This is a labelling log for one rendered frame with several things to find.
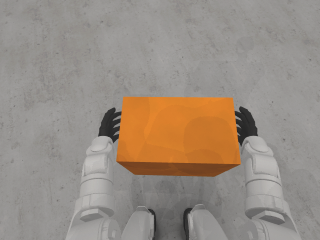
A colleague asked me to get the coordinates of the left robot upper arm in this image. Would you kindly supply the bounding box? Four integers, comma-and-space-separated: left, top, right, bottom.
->
66, 217, 122, 240

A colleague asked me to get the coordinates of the left robot forearm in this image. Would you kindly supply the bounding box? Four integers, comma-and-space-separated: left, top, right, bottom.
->
65, 136, 116, 240

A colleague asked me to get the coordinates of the right robot upper arm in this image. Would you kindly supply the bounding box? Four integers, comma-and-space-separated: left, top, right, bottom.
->
240, 218, 301, 240

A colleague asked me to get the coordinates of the carton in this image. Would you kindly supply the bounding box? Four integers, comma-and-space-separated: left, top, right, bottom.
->
116, 96, 241, 177

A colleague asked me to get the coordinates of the right robot thigh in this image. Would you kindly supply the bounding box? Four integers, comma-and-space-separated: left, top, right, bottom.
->
187, 209, 228, 240

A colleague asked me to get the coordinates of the robot right hand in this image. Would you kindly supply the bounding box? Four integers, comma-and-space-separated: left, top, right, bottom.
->
234, 106, 258, 147

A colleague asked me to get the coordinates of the robot right foot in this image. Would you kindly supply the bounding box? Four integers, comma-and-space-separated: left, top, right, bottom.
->
183, 208, 193, 240

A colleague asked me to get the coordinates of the robot left hand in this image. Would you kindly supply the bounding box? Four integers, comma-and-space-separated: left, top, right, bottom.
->
98, 107, 122, 143

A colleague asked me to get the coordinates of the right robot forearm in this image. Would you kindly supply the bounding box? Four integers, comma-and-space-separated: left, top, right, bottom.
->
240, 136, 302, 240

